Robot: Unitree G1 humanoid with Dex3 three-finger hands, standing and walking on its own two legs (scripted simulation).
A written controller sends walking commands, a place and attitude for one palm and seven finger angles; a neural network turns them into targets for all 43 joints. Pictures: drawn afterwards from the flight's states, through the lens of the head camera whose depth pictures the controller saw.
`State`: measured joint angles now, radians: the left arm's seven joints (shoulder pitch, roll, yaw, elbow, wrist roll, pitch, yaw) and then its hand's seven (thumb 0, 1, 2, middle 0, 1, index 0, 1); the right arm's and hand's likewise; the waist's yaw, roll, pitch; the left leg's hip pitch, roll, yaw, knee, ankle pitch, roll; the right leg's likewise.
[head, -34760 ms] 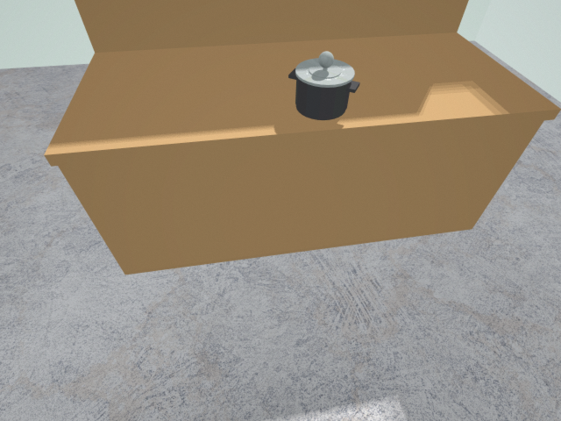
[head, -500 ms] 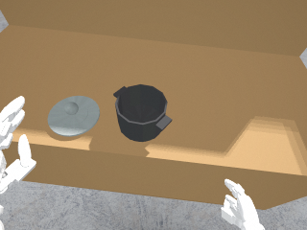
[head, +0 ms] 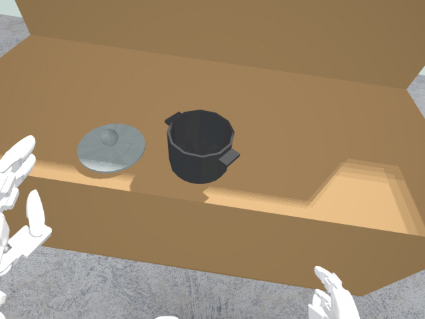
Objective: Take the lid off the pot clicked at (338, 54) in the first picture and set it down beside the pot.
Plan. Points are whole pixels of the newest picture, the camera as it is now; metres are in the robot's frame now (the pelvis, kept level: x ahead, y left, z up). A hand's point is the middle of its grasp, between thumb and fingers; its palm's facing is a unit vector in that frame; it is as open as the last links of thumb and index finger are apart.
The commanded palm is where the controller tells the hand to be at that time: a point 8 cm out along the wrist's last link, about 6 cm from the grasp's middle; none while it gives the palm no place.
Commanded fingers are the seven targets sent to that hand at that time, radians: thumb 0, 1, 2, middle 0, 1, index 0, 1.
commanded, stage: step back with the hand held close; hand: left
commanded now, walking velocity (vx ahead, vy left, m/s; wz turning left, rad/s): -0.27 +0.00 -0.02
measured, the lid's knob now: (109, 137) +0.55 +0.30 -0.04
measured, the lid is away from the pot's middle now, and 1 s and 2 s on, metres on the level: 0.25 0.25 0.25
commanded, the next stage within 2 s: stop stepping back and stand still in 0.50 s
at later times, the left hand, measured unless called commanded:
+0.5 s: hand out of the picture +0.10 +0.19 +0.17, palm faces +0.13 -0.84 -0.52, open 7.4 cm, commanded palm +0.03 +0.26 +0.19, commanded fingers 0.00 0.90 0.90 -0.20 -0.30 -0.20 -0.30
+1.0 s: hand out of the picture -0.02 +0.23 +0.20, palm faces +0.33 -0.81 -0.49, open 7.4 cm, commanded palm -0.08 +0.29 +0.19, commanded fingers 0.00 0.90 0.90 -0.20 -0.30 -0.20 -0.30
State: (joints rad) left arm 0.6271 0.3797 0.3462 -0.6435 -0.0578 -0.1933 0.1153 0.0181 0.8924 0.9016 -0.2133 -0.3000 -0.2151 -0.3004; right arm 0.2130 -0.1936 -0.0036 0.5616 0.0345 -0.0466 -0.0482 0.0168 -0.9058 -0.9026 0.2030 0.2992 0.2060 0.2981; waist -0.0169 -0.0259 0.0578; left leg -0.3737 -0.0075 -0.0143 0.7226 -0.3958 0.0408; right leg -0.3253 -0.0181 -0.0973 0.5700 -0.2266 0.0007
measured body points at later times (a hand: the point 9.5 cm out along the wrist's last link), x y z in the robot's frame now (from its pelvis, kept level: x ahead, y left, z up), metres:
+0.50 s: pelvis -0.11 -0.02 +0.00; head -0.06 +0.01 +0.44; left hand +0.08 +0.24 +0.20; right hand +0.06 -0.24 -0.08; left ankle +0.03 +0.10 -0.72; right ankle -0.10 -0.15 -0.72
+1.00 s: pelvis -0.21 +0.01 -0.01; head -0.22 +0.03 +0.44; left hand -0.05 +0.27 +0.23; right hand -0.06 -0.23 -0.08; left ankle -0.24 +0.13 -0.72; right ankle -0.19 -0.11 -0.73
